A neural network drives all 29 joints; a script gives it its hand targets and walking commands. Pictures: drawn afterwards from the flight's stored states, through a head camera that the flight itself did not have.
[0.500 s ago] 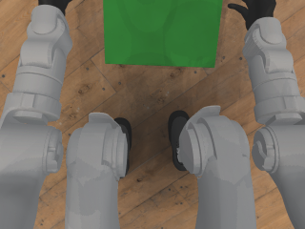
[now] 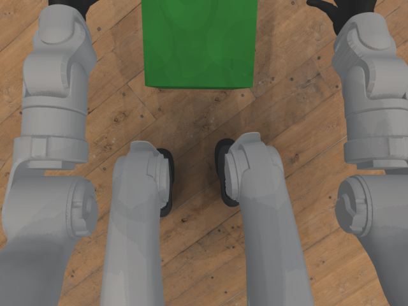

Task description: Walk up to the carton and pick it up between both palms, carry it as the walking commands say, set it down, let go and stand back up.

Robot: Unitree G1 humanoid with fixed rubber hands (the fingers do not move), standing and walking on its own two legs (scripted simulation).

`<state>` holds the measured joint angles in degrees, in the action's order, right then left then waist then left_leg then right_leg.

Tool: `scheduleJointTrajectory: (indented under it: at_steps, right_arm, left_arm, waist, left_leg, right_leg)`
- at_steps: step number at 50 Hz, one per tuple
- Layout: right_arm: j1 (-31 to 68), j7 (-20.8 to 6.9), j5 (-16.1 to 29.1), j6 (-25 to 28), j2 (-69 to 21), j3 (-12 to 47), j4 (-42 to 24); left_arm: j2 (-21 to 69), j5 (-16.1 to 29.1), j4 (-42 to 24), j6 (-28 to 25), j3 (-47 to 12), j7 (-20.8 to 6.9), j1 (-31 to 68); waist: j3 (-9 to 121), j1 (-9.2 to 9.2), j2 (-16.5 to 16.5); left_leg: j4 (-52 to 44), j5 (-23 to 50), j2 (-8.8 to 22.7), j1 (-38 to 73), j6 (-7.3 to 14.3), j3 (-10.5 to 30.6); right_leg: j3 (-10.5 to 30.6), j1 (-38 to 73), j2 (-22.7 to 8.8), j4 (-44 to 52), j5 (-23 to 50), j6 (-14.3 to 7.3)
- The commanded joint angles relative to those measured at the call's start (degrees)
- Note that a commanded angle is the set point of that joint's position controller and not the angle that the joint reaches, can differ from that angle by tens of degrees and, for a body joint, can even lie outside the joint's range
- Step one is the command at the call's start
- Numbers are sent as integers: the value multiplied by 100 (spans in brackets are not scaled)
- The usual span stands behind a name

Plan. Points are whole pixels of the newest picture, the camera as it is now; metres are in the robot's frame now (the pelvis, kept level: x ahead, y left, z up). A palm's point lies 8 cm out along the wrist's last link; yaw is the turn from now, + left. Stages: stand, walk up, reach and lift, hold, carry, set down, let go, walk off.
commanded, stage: set down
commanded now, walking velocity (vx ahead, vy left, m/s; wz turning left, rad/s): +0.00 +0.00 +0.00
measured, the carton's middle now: (198, 34) +0.54 -0.03 -0.36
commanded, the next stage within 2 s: let go in 0.70 s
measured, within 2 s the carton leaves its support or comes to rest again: neither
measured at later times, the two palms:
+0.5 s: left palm out of the picture +0.54 +0.15 +0.01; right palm out of the picture +0.51 -0.23 +0.01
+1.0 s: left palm out of the picture +0.46 +0.17 +0.06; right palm out of the picture +0.43 -0.24 +0.06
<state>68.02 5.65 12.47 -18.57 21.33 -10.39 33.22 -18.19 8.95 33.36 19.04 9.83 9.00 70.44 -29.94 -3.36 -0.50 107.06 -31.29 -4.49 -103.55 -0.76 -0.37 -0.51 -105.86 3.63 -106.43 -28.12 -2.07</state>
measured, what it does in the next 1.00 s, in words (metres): rises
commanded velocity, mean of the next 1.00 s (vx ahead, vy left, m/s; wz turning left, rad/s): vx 0.00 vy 0.00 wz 0.00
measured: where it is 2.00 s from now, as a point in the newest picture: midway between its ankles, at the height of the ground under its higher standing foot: (196, 189)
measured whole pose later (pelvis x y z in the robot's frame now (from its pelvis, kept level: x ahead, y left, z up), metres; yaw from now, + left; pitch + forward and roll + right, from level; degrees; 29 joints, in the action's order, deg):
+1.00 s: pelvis +0.04 +0.00 +0.21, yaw +0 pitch +18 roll +1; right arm 39.4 1.6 2.2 -16.6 16.1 -7.4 21.6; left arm -13.9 1.2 21.3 17.1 7.3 6.3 40.9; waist -29.9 -3.1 -1.0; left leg 60.8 -20.7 -4.1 -58.4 -0.5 2.5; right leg 1.4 -60.3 3.6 -61.0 -18.9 -2.1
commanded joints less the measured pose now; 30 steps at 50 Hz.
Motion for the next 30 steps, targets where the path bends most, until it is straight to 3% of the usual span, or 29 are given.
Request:
scheduleJointTrajectory:
  at_steps: [1, 2, 6, 7, 8, 9, 10, 11, 13, 14, 15, 16, 17, 18, 19, 20, 21, 22, 24, 25, 26, 27, 28, 30]
  right_arm:
    - [1801, 77, -124, -4, 1204, -341, -1873]
    - [1848, 85, -33, -106, 1131, -275, -1993]
    - [1835, 136, -192, -343, 1176, -318, -1914]
    - [1809, 136, -197, -388, 1150, -340, -1947]
    - [1706, 138, -179, -403, 1145, -315, -1936]
    - [1777, 126, -182, -447, 1152, -293, -1856]
    - [1769, 136, -182, -440, 1116, -354, -1711]
    - [1705, 108, -190, -424, 988, -260, -1730]
    - [1577, 88, -277, -355, 1046, -329, -1615]
    - [1639, 68, -267, -317, 1031, -334, -1705]
    - [1546, 46, -290, -305, 969, -276, -1522]
    - [1393, 34, -263, -270, 962, -303, -1532]
    - [1426, 19, -279, -231, 1006, -303, -1638]
    - [1317, -9, -210, -255, 917, -190, -1377]
    - [1352, 16, -226, -243, 921, -201, -1467]
    - [1256, -6, -173, -225, 855, -198, -1529]
    - [1327, -16, -230, -219, 946, -227, -1451]
    - [1315, -9, -249, -190, 957, -262, -1631]
    - [1251, -14, -269, -170, 887, -253, -1597]
    - [1288, -44, -252, -164, 937, -260, -1291]
    - [1164, -79, -322, -100, 945, -347, -1358]
    - [1164, -104, -296, -96, 827, -209, -1116]
    - [1065, -104, -291, -42, 683, -165, -1188]
    - [1093, -121, -448, 85, 721, -339, -951]
  left_arm:
    - [-1060, 44, -1614, 5, 227, -72, 1745]
    - [-1149, 35, -1773, 62, 229, -89, 1846]
    - [-1123, 233, -1699, 290, 81, -176, 1884]
    - [-1229, 172, -1773, 309, 235, -183, 1842]
    - [-1203, 159, -1898, 320, 172, -191, 1942]
    - [-1248, 147, -1755, 362, 197, -194, 1844]
    - [-1284, 58, -1725, 347, 178, -209, 1978]
    - [-1136, 149, -1604, 347, 135, -238, 1819]
    - [-1139, 51, -1490, 299, 147, -283, 1590]
    - [-1181, -5, -1502, 260, 205, -282, 1583]
    - [-1018, 58, -1491, 242, 181, -284, 1621]
    - [-1117, -68, -1529, 196, 252, -301, 1509]
    - [-1048, 55, -1530, 189, 193, -298, 1469]
    - [-1092, -58, -1488, 165, 202, -311, 1413]
    - [-1151, -94, -1422, 152, 249, -307, 1382]
    - [-1145, -157, -1469, 151, 272, -323, 1292]
    - [-1159, -110, -1397, 150, 253, -316, 1330]
    - [-1117, -178, -1528, 118, 350, -329, 1322]
    - [-1141, -169, -1484, 93, 365, -338, 1194]
    - [-966, -152, -1201, 112, 234, -354, 1306]
    - [-941, -216, -1375, 51, 258, -382, 1089]
    - [-898, -193, -1120, 32, 270, -419, 1244]
    - [-933, -242, -1105, -28, 332, -418, 1055]
    - [-906, -321, -973, -155, 354, -443, 1125]
  waist:
    - [12786, 27, -68]
    - [12979, 130, 5]
    - [12600, -58, -159]
    - [12844, -33, -232]
    - [12822, -23, -20]
    - [12897, -48, -45]
    - [12456, 44, 159]
    - [12556, -59, -25]
    - [12394, -56, 18]
    - [12513, 42, 117]
    - [12460, -33, -57]
    - [12554, 39, 69]
    - [12716, -68, -111]
    - [12593, 57, 62]
    - [12641, 70, -37]
    - [12605, 136, 38]
    - [12491, 68, -31]
    - [12542, 186, -9]
    - [12538, 138, -1]
    - [11941, 147, 130]
    - [12076, 122, 91]
    - [11793, 98, 63]
    - [11824, 174, -103]
    - [11554, 72, -134]
  left_leg:
    - [-1583, 1249, -174, 3189, 76, -353]
    - [-1700, 1234, -168, 3355, 75, -374]
    - [-2154, 882, -140, 3413, 102, -290]
    - [-2224, 1033, -141, 3650, 66, -291]
    - [-2338, 1051, -136, 3836, 33, -292]
    - [-2417, 1136, -112, 4012, 33, -256]
    - [-2580, 966, -119, 3937, 42, -249]
    - [-2630, 1118, -103, 4064, 40, -249]
    - [-2852, 1221, -101, 4172, 11, -201]
    - [-2957, 1364, -107, 4264, 38, -172]
    - [-3023, 1421, -105, 4302, -4, -204]
    - [-3071, 1536, -85, 4450, -11, -208]
    - [-3169, 1656, -92, 4548, 1, -145]
    - [-3264, 1692, -96, 4652, -19, -200]
    - [-3351, 1726, -113, 4673, -8, -200]
    - [-3488, 1768, -131, 4838, 22, -206]
    - [-3605, 1743, -124, 4916, 19, -147]
    - [-3684, 1895, -131, 4982, -8, -196]
    - [-3951, 2035, -150, 5278, 26, -124]
    - [-4080, 1781, -127, 5169, 8, -124]
    - [-4170, 1937, -122, 5473, 7, -88]
    - [-4170, 1839, -81, 5319, 0, -106]
    - [-4330, 1940, -87, 5477, 32, -66]
    - [-4409, 1826, -66, 5333, 2, -65]
  right_leg:
    - [110, 6039, 20, 1650, 2281, 174]
    - [133, 6269, 17, 1735, 2283, 179]
    - [109, 6334, -22, 2146, 1824, 194]
    - [102, 6539, -5, 2304, 1931, 193]
    - [97, 6574, -5, 2375, 1947, 161]
    - [79, 6577, 1, 2487, 1963, 176]
    - [101, 6435, -7, 2574, 1790, 172]
    - [88, 6584, -10, 2692, 1915, 167]
    - [109, 6694, -1, 2866, 2085, 153]
    - [111, 6762, -9, 2844, 2253, 187]
    - [141, 6987, -14, 3019, 2324, 177]
    - [173, 7089, -12, 3082, 2518, 181]
    - [102, 7195, 7, 3107, 2623, 190]
    - [173, 7306, -7, 3259, 2707, 191]
    - [182, 7491, 1, 3324, 2779, 199]
    - [210, 7619, -11, 3429, 2811, 216]
    - [159, 7545, -13, 3507, 2687, 226]
    - [228, 7774, -31, 3617, 2848, 249]
    - [196, 7973, -27, 3816, 2996, 264]
    - [234, 7718, -51, 3933, 2675, 244]
    - [235, 7861, -65, 4036, 2783, 253]
    - [285, 7801, -98, 4127, 2798, 251]
    - [215, 7912, -77, 4209, 2855, 283]
    - [271, 7943, -115, 4315, 2818, 283]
